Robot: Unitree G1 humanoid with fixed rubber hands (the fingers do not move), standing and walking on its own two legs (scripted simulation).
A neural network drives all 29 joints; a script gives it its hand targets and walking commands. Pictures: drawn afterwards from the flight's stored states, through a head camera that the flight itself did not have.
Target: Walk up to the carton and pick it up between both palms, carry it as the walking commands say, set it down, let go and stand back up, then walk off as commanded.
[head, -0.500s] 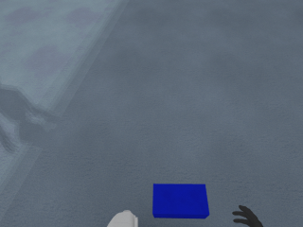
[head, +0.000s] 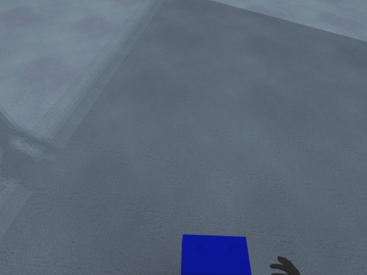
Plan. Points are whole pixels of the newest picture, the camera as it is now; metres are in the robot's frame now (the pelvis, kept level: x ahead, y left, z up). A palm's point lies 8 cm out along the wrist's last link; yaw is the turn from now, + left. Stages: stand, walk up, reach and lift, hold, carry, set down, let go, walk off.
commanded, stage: walk up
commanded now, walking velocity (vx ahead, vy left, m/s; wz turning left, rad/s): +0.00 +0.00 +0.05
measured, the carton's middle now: (213, 257) +0.31 -0.15 -0.70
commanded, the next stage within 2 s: none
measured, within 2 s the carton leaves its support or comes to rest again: neither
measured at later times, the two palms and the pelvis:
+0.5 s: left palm out of the picture -0.01 +0.21 -0.14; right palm out of the picture -0.05 -0.39 -0.11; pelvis -0.08 -0.08 -0.01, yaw -2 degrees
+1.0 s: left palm out of the picture -0.19 +0.12 -0.10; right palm out of the picture -0.08 -0.39 -0.13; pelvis -0.15 -0.15 +0.02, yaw +1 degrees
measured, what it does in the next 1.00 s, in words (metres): walks backwards: right foot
